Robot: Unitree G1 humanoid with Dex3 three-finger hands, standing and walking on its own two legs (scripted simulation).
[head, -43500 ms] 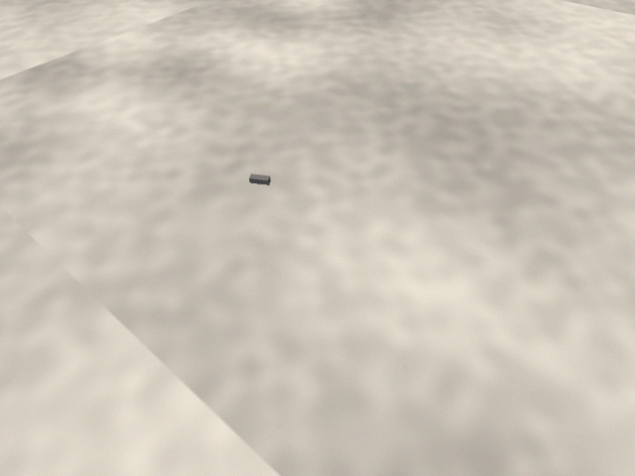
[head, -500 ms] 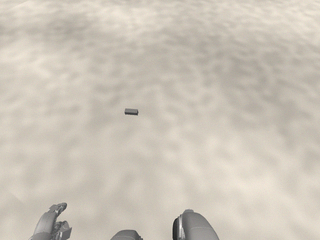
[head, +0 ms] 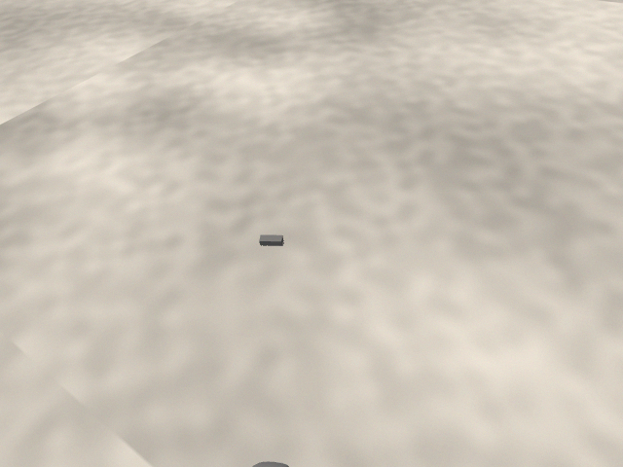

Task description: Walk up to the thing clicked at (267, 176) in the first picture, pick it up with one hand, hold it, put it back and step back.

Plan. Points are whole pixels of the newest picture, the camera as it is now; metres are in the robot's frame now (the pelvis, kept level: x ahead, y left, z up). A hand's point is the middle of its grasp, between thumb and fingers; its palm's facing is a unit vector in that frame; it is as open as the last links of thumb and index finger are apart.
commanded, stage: step back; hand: left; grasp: from above
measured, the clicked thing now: (271, 240) +1.08 +0.29 -0.75
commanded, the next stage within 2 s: stand in 0.70 s
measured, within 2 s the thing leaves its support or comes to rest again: neither
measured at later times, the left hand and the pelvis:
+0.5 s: hand out of the picture +0.12 +0.26 -0.13, palm faces +0.03 -0.92 -0.40, open 7.4 cm; pelvis +0.03 -0.01 +0.00, yaw +1 degrees
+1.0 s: hand out of the picture +0.13 +0.27 -0.14, palm faces +0.03 -0.94 -0.33, open 7.4 cm; pelvis +0.04 +0.02 +0.02, yaw +2 degrees
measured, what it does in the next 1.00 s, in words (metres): steps on the spot: left foot, then right foot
